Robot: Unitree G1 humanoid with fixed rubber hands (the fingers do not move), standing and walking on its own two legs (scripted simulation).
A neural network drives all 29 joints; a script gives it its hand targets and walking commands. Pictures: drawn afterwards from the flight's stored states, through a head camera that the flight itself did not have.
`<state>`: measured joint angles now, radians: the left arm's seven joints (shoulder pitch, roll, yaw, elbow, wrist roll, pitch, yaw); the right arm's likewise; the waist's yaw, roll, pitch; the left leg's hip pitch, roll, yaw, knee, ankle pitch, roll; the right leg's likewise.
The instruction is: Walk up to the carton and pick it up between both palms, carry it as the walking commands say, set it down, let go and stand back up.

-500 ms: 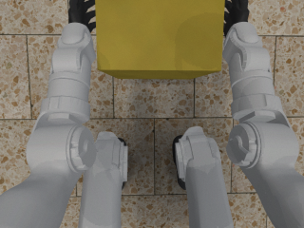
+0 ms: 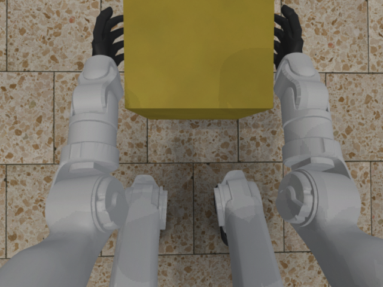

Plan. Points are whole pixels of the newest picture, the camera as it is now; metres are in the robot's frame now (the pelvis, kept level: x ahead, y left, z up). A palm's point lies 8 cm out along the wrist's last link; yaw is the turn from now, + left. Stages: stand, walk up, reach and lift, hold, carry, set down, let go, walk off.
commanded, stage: reach and lift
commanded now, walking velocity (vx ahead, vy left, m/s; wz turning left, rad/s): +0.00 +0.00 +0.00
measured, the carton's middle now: (195, 45) +0.58 -0.03 -0.16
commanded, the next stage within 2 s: none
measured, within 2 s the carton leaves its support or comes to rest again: neither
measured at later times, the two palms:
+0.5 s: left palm (87, 50) +0.51 +0.14 -0.02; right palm (310, 47) +0.50 -0.18 -0.01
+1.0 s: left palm (55, 37) +0.49 +0.14 +0.06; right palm (346, 35) +0.48 -0.18 +0.06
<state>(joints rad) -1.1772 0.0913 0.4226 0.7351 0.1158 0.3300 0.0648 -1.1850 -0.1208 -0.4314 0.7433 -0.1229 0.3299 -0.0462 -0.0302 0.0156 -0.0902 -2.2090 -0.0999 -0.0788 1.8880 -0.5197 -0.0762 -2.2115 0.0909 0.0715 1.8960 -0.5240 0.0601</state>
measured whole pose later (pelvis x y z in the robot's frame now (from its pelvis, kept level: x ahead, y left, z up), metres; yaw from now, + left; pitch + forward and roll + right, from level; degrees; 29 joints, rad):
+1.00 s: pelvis +0.02 +0.00 +0.11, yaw -1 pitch +43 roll +0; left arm -0.93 -0.01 0.45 0.66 0.20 0.36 0.03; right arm -0.94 -0.02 -0.48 0.66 -0.21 0.37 0.00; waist -0.02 0.02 -0.23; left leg -1.81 -0.11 -0.11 1.52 -0.47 -0.06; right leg -1.81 0.10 0.10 1.52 -0.47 0.06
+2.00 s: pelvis +0.06 +0.00 +0.25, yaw -1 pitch +29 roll +0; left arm -0.59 -0.11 0.42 0.56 0.26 0.34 -0.01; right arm -0.59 0.09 -0.43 0.57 -0.25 0.34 0.01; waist -0.02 0.01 -0.21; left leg -1.14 -0.08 -0.13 0.99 -0.36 -0.03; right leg -1.14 0.08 0.13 0.99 -0.36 0.04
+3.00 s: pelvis +0.09 +0.01 +0.33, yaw -1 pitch +2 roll +0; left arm -0.32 -0.15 0.32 0.40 0.29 0.54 -0.03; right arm -0.32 0.14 -0.34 0.40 -0.29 0.53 0.04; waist -0.03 0.00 -0.07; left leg -0.26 -0.05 -0.13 0.41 -0.19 -0.01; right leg -0.26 0.03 0.15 0.42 -0.20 0.02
